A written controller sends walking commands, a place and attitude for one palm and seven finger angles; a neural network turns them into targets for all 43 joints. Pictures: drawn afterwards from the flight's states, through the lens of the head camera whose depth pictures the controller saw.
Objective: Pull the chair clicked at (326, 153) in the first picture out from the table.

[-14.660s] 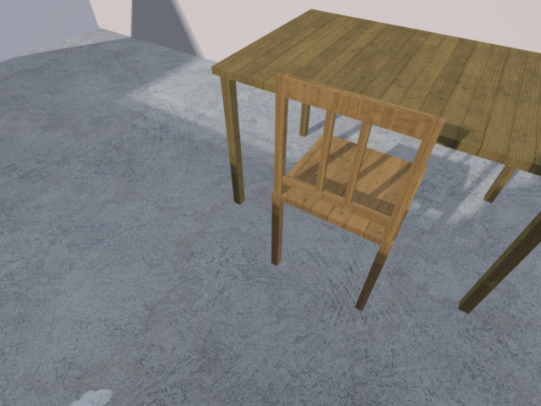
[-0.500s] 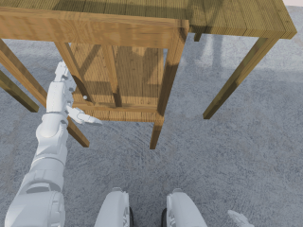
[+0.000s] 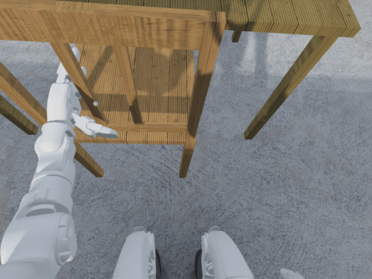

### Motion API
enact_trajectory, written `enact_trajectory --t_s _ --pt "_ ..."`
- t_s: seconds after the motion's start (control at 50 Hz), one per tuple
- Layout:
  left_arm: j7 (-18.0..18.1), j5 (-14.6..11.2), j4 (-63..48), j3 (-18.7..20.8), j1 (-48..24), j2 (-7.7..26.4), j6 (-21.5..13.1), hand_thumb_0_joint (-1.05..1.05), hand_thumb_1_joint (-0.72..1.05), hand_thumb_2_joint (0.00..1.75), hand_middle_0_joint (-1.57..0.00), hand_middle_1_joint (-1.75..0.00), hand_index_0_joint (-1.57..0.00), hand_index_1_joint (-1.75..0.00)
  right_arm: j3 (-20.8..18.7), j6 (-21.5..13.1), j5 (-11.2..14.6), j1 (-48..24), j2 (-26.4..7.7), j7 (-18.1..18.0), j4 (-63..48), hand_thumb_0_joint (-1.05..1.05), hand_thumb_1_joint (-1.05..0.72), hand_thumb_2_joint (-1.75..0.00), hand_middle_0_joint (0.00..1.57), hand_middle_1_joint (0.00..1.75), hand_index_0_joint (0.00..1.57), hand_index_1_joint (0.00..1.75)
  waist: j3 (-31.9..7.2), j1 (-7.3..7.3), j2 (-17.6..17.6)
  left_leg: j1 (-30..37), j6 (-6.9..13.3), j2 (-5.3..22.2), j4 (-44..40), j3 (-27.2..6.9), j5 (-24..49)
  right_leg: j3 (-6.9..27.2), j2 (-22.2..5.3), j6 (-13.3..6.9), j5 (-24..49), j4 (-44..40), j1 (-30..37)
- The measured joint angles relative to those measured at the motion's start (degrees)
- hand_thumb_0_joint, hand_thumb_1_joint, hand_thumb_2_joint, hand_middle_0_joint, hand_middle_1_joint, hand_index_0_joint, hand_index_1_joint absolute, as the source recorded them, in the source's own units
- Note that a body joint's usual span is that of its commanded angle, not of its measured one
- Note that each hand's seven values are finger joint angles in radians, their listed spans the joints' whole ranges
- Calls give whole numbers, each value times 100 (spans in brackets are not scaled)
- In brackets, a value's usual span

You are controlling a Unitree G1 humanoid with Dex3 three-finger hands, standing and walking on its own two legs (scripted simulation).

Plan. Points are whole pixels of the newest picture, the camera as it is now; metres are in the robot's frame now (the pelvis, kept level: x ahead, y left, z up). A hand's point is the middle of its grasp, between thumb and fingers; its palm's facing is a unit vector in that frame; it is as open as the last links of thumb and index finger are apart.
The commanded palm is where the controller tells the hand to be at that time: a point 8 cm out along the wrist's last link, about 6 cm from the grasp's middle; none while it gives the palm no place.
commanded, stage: push the fingers through the gap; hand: left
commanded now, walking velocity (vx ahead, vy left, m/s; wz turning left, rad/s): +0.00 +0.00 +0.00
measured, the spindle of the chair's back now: (86, 91) +0.50 +0.20 +0.02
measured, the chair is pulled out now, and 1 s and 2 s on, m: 0.00 0.00 0.03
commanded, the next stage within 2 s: hook a spindle and tug to test in 0.22 s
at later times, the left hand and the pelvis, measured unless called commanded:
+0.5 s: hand (97, 103) +0.47 +0.17 +0.03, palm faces -0.04 -1.00 -0.04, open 16.6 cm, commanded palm +0.45 +0.21 +0.03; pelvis +0.00 +0.00 +0.00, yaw +0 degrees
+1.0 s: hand (96, 101) +0.47 +0.17 +0.03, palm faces -0.02 -1.00 -0.04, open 9.4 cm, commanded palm +0.45 +0.20 +0.03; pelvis +0.01 +0.00 +0.00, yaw +0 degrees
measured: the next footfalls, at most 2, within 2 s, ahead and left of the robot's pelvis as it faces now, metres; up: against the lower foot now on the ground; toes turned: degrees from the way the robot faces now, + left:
none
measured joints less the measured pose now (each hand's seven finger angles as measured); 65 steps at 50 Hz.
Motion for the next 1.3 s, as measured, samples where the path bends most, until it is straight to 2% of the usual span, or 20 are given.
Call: enact_trajectory --t_s 0.1,0.22,0.3,0.42,0.54,0.72,0.84,0.98,1.2,1.26,1.3 --pt "40 -30 113 -51 -6 -127 16 -1 -50 30 -6 -8 -6 -8 23 31 19 7 3 3 42 1 -91 -90 20 30 20 30 -44 18 6 88 7 -9 -76 9 27 9 -4 11 28 -74 84" --pt "168 110 387 30 -188 -40 -54 -1 -50 30 -6 -8 -6 -8 33 4 -22 -29 2 5 -28 1 -91 -90 20 30 20 30 -37 -53 -12 -2 4 -6 5 -6 19 -4 -4 0 13 10 -1" --pt "128 111 332 43 -195 -12 -132 -1 -50 30 -6 -8 -6 -8 21 20 -35 -52 -10 10 -27 0 -91 -90 20 30 20 30 -5 -44 -13 -53 5 -2 53 0 9 5 -2 -1 4 63 -58" --pt "50 51 287 63 -186 -26 -60 -1 -50 30 -7 -11 -7 -11 29 61 -12 -63 -4 3 -4 1 -91 -90 20 30 20 30 -10 -24 -14 -51 8 1 42 9 13 15 3 3 10 55 -62" --pt "61 30 166 27 -83 -43 -20 -1 -50 30 -13 -28 -13 -29 21 50 -2 -41 12 1 -35 1 -91 -90 20 30 20 30 -23 -16 -11 -8 6 2 10 7 12 16 9 4 15 14 -17" --pt "217 8 183 -48 -93 -128 -11 -1 -47 31 -27 -71 -25 -72 3 42 -12 -50 18 27 -6 0 -91 -90 20 30 20 30 -51 19 -14 40 11 -18 -32 11 8 22 -6 14 5 -22 32" --pt "220 -5 97 -69 -54 -109 9 -1 -29 39 -37 -103 -33 -104 -21 60 -13 -61 19 41 -14 0 -91 -90 20 30 20 30 -47 21 -8 41 12 -19 -24 7 -15 21 -4 17 -13 -24 39" --pt "245 -69 -63 -107 75 -148 67 0 5 53 -45 -131 -40 -132 -39 77 5 -53 30 54 -22 1 -91 -90 20 30 20 30 -66 33 -11 111 21 -24 -90 29 -35 46 -2 33 -20 -95 102" --pt "158 -90 -314 -133 318 -199 57 1 63 78 -48 -143 -44 -144 -44 85 17 -67 47 74 -60 1 -91 -90 20 30 20 30 -84 47 -26 236 36 -27 -168 47 -90 69 6 61 -50 -200 230" --pt "152 -118 -403 -144 386 -227 69 1 74 83 -48 -144 -44 -144 -49 87 22 -80 50 82 -81 1 -91 -90 20 30 20 30 -85 60 -24 259 42 -30 -185 56 -99 80 3 69 -55 -220 251" --pt "186 -134 -498 -167 446 -255 103 1 76 83 -47 -144 -44 -145 -56 92 28 -87 57 90 -104 1 -91 -90 20 30 20 30 -85 67 -22 278 46 -33 -202 65 -103 89 2 76 -55 -237 267"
